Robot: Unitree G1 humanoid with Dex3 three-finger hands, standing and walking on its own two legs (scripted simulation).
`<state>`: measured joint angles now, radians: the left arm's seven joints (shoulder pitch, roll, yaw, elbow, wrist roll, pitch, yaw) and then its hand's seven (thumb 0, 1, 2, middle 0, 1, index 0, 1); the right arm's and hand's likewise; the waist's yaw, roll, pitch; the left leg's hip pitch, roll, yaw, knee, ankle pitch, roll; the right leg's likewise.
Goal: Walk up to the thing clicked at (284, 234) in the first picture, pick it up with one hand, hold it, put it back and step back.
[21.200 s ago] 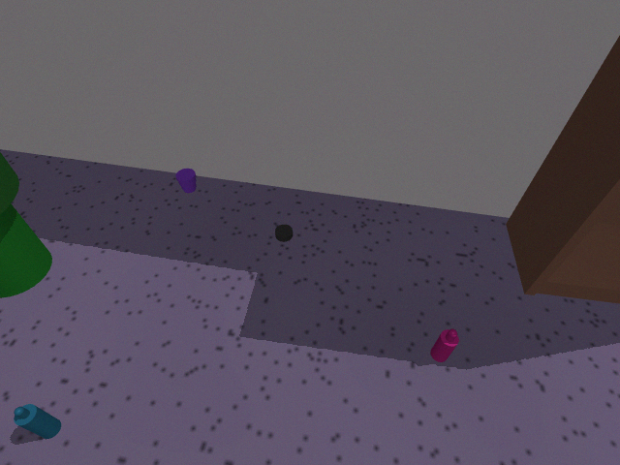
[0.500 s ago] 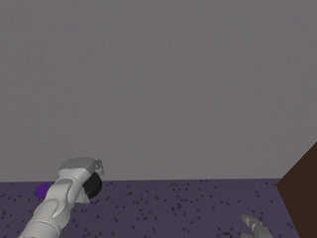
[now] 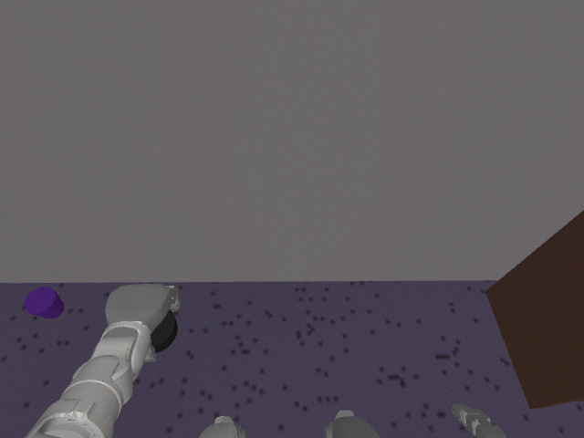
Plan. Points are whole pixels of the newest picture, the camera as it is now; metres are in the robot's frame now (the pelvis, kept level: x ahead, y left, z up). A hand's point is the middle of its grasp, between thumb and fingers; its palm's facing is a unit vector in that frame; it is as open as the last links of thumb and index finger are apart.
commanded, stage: crouch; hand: left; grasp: from above
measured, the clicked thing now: (153, 328) +0.32 +0.22 -0.14
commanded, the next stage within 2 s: lower in 1.40 s
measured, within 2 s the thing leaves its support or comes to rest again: neither
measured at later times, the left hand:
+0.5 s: hand (177, 357) +0.33 +0.23 -0.36, palm faces -0.46 +0.00 -0.89, open 9.4 cm
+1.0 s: hand (184, 367) +0.34 +0.24 -0.49, palm faces -0.46 -0.02 -0.89, open 9.5 cm
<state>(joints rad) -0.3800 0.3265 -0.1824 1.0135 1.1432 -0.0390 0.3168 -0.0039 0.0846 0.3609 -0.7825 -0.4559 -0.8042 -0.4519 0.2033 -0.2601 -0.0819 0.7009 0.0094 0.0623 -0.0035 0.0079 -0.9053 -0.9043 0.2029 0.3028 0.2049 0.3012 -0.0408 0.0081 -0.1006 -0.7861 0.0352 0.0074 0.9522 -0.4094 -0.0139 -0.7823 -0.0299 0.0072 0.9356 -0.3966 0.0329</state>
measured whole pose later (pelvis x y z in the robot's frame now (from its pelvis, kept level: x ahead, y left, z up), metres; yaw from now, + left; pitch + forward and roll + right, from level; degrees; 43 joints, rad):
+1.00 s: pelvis -0.06 +0.00 -0.31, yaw -2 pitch +35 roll -4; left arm -0.69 0.49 0.03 1.26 1.23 -0.15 0.47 0.00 0.06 0.51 -0.71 -0.51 -0.73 -0.52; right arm 0.10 -0.25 -0.06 0.76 -0.12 -0.08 0.10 0.01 -0.91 -0.90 0.20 0.30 0.21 0.30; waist -0.13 0.01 -0.15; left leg -2.11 0.01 -0.10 2.18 -0.69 -0.03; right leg -2.07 -0.02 -0.02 2.13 -0.68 0.04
